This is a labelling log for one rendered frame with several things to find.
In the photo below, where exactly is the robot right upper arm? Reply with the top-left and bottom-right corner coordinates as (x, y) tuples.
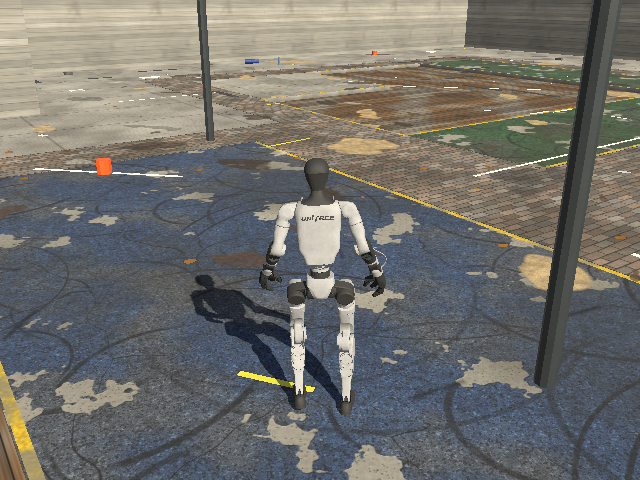
(338, 201), (370, 255)

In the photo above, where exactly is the robot left upper arm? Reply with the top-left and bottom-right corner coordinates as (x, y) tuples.
(270, 202), (297, 257)

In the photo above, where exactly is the left robot thigh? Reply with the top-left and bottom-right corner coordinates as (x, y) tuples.
(287, 279), (307, 344)

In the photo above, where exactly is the left robot forearm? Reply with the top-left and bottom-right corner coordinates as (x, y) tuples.
(261, 241), (280, 276)

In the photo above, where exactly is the robot left foot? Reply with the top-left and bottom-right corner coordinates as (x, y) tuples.
(292, 384), (307, 409)

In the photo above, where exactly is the robot right hand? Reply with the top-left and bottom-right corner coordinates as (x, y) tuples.
(363, 273), (386, 297)

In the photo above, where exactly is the right robot forearm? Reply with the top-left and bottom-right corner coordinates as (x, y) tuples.
(361, 238), (383, 277)

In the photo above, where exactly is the robot left hand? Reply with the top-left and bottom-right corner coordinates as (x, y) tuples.
(259, 271), (282, 291)

